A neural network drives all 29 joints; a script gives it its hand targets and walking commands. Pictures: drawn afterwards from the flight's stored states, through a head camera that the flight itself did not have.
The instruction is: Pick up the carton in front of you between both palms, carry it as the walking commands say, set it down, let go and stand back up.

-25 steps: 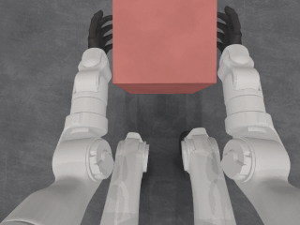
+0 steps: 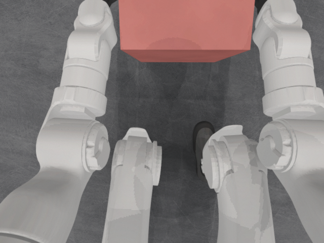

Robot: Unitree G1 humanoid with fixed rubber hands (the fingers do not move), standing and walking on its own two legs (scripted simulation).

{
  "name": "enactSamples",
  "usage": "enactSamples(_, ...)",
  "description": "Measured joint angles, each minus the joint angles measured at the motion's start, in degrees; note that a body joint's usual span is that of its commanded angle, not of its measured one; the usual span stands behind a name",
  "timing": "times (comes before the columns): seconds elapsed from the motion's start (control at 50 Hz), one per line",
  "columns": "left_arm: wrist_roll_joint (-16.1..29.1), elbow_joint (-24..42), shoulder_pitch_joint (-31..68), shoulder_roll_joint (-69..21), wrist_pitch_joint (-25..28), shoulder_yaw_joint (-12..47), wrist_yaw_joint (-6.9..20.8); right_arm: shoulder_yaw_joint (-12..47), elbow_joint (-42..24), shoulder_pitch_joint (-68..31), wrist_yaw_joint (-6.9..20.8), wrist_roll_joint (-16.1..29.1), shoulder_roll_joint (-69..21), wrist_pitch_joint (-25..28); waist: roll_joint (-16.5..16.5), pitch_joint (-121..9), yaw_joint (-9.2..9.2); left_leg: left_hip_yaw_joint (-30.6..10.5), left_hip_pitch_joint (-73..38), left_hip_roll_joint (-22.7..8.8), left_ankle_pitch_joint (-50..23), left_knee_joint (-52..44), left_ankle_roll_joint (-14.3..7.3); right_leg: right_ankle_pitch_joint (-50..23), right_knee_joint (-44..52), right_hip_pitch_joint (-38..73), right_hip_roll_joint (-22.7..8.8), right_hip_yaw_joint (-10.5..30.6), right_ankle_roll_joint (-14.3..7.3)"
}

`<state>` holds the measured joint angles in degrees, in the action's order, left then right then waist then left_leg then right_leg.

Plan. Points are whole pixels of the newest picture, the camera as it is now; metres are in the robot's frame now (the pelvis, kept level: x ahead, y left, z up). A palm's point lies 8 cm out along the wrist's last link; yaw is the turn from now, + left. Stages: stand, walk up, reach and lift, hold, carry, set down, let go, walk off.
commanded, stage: set down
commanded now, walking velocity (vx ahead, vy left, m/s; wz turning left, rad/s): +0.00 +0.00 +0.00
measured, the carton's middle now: (181, 8) +0.55 -0.04 -0.24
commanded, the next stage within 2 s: none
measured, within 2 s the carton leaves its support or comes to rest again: rests again in 1.04 s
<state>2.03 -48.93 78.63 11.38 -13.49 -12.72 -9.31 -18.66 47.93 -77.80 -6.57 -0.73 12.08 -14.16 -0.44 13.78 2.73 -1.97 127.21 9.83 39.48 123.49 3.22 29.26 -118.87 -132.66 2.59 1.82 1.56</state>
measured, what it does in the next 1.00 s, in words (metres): stands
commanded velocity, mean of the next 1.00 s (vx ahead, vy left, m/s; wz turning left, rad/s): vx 0.00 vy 0.00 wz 0.00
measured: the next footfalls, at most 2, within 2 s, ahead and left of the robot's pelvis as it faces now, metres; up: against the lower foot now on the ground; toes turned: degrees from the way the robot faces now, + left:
none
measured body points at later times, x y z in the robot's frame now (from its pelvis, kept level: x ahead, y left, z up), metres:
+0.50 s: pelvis -0.01 +0.01 -0.01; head +0.36 -0.01 +0.24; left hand +0.55 +0.11 -0.19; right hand +0.53 -0.19 -0.19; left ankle +0.08 +0.12 -0.36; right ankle +0.12 -0.12 -0.36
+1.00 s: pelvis -0.01 +0.00 -0.02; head +0.35 +0.00 +0.23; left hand +0.55 +0.12 -0.19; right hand +0.53 -0.20 -0.19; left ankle +0.08 +0.12 -0.36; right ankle +0.12 -0.12 -0.36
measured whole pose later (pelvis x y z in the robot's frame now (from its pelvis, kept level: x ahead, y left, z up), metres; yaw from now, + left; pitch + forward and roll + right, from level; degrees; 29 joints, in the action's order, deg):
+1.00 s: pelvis -0.01 +0.00 -0.02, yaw +0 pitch +34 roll +0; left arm -7.9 -59.3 84.0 11.2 -9.3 -20.2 -0.5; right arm -26.0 61.0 -82.4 1.6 -6.9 15.4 -8.1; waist -0.2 22.4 2.0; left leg -1.3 123.7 9.9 39.7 128.8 2.6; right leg 29.0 -123.5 -128.9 2.7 1.8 2.0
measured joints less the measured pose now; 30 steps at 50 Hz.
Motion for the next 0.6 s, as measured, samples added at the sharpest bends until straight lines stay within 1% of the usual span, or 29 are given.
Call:
enactSamples(0.06, 0.15, -1.36, 0.09, -0.28, 0.68, 0.61, -0.41, -1.23, 1.36, 0.31, 0.53, 0.38, 0.03, 0.96, 0.52, -0.96, 0.06, 0.27, 0.46, 0.08, 0.5, 1.0, -0.51, 0.58, -0.77, -0.21, -0.04, 0.16, 0.45)
enactSamples(0.16, -2.28, -5.07, 0.73, -1.79, 1.06, -1.41, 0.03, -3.53, 3.63, 1.86, 2.1, -2.06, -0.2, 1.8, 1.63, -1.98, 0.13, 1.16, 1.08, 0.4, 0.24, 1.67, -1.45, 0.83, -1.47, -0.4, -0.24, 0.96, 1.3)
enactSamples(0.2, -3.07, -5.8, 0.59, -2.07, 1.01, -2.05, 0.29, -3.36, 4.33, 2.26, 2.73, -2.62, -0.01, 1.78, 1.78, -1.59, 0.21, 1.38, 0.98, 0.44, 0.02, 1.87, -1.68, 0.7, -1.64, -0.18, -0.25, 1.15, 1.52)
enactSamples(0.28, -3.22, -6.3, 0.15, -2.01, 1.67, -1.93, 0.27, -2.23, 4.97, 1.52, 3.14, -2.4, 0.69, 1.29, 1.53, 0.21, 0.38, 1.52, 0.27, 0.39, -0.41, 2.29, -1.78, 0.19, -1.93, 0.6, -0.13, 1.23, 1.68)
enactSamples(0.38, -2.76, -7.5, 1.68, -0.93, 2.7, -1.69, 0.41, -3.13, 6.91, -1.21, 3.28, -2.5, 0.92, 2.05, 0.8, 3.47, 0.45, 1.46, -1.16, 0.26, -0.74, 2.9, -1.47, -0.42, -2.46, 1.88, 0.04, 1.09, 1.43)
enactSamples(0.44, -3.31, -8.76, 3.08, -0.24, 2.46, -1.96, 1.24, -3.67, 8.75, -2.58, 3.91, -3.33, 1.29, 2.49, 0.72, 4.95, 0.29, 1.34, -1.84, 0.3, -0.62, 3.24, -1.2, -0.39, -2.9, 2.41, -0.01, 0.93, 1.15)
enactSamples(0.5, -3.58, -9.13, 3.98, -0.49, 2.19, -2.21, 3.01, -4.03, 9.6, -2.85, 4.16, -3.93, 2.33, 2.94, 1.0, 5.64, -0.13, 1.2, -2.19, 0.42, -0.32, 3.47, -0.96, -0.09, -3.29, 2.62, -0.16, 0.77, 0.84)
enactSamples(0.54, -3.93, -9.24, 4.1, -0.48, 2.19, -2.71, 3.57, -4.17, 9.55, -2.78, 5.08, -3.63, 2.66, 3.02, 1.17, 5.66, -0.17, 1.12, -2.24, 0.51, -0.13, 3.6, -0.79, 0.13, -3.54, 2.58, -0.28, 0.68, 0.64)
enactSamples(0.6, -4.82, -9.68, 4.05, -0.37, 2.45, -3.71, 4.61, -4.17, 9.85, -2.68, 5.63, -3.66, 2.62, 3.19, 1.0, 5.49, -0.13, 0.92, -2.24, 0.53, 0.06, 3.87, -0.51, 0.21, -3.9, 2.4, -0.32, 0.44, 0.31)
